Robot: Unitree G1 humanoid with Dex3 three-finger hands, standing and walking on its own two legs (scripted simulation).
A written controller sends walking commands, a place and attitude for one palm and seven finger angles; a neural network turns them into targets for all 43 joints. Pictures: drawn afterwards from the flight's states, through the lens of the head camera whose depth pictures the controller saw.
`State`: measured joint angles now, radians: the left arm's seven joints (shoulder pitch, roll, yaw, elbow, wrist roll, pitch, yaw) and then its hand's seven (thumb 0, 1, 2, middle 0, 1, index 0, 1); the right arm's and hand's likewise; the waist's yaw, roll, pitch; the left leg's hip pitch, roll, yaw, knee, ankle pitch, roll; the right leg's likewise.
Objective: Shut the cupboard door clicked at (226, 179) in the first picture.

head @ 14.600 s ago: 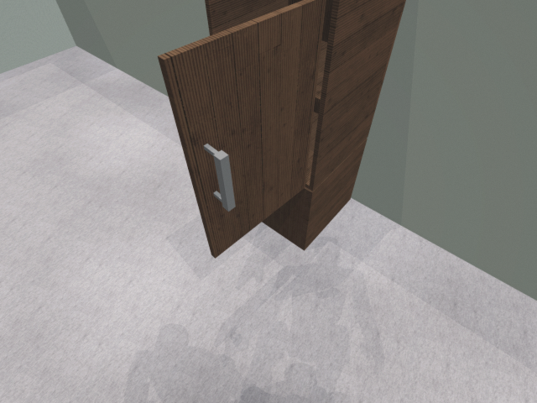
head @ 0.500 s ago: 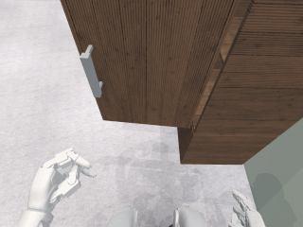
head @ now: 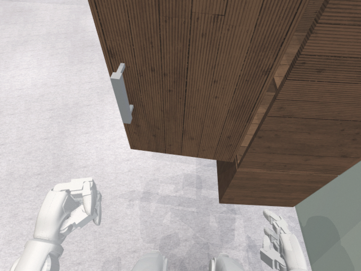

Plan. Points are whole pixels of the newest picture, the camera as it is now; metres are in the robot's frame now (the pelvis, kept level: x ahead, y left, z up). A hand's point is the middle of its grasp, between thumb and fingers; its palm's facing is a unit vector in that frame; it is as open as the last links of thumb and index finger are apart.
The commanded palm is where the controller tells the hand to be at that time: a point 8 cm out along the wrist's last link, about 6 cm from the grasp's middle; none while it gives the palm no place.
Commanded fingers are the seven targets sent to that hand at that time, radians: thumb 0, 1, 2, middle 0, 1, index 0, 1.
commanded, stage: raise the hand and make a fist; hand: left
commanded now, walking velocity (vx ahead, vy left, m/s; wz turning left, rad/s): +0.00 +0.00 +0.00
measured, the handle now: (124, 95) +0.52 +0.19 +0.06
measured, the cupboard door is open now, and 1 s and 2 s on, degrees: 85 85 85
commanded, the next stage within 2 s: bring the fist close to the handle in 0.46 s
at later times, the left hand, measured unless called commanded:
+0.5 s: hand (105, 211) +0.22 +0.16 +0.06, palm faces -0.06 -1.00 -0.04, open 3.1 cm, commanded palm +0.20 +0.22 +0.06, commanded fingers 0.00 0.90 0.90 -1.30 -1.50 -1.30 -1.50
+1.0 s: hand (117, 167) +0.30 +0.16 +0.06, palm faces -0.07 -1.00 -0.03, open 3.1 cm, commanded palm +0.29 +0.22 +0.06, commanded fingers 0.00 0.90 0.90 -1.30 -1.50 -1.30 -1.50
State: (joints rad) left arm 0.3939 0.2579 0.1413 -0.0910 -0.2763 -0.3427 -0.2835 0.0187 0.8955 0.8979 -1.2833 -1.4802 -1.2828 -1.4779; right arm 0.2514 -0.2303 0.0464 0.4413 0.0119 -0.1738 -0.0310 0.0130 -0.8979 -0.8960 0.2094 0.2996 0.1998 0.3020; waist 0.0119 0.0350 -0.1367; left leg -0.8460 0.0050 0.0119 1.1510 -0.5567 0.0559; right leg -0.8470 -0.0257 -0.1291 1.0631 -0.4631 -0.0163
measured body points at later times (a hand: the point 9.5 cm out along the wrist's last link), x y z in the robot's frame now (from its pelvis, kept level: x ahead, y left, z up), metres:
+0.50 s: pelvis +0.00 -0.02 +0.00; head +0.05 -0.02 +0.45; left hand +0.22 +0.21 +0.07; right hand +0.17 -0.26 -0.07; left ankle +0.00 +0.08 -0.66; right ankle +0.03 -0.12 -0.66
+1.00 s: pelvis +0.00 -0.02 +0.01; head +0.07 -0.03 +0.45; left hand +0.30 +0.21 +0.07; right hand +0.15 -0.27 -0.08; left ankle +0.00 +0.08 -0.66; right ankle +0.03 -0.12 -0.66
